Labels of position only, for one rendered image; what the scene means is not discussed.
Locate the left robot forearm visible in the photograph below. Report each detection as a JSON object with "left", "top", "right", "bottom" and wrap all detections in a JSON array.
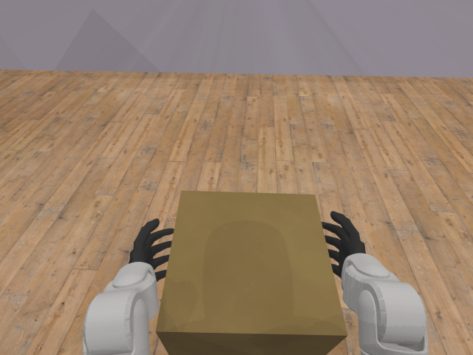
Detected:
[{"left": 83, "top": 262, "right": 160, "bottom": 355}]

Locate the robot right hand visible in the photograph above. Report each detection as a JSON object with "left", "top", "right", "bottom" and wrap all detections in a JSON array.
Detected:
[{"left": 321, "top": 211, "right": 366, "bottom": 278}]

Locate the robot left hand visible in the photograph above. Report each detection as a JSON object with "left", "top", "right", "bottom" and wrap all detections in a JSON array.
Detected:
[{"left": 129, "top": 219, "right": 174, "bottom": 281}]

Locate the right robot forearm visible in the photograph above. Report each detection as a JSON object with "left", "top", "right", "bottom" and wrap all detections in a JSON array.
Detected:
[{"left": 341, "top": 253, "right": 429, "bottom": 355}]

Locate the carton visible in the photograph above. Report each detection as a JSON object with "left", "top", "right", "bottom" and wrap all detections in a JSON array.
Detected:
[{"left": 155, "top": 191, "right": 348, "bottom": 355}]

